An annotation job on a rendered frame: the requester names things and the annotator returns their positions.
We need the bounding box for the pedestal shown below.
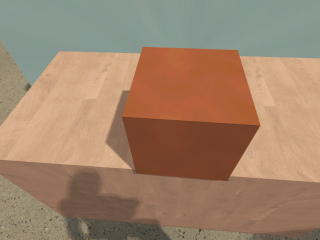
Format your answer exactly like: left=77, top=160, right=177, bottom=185
left=0, top=51, right=320, bottom=238

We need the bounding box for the carton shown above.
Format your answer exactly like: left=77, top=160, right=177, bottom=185
left=122, top=47, right=261, bottom=181

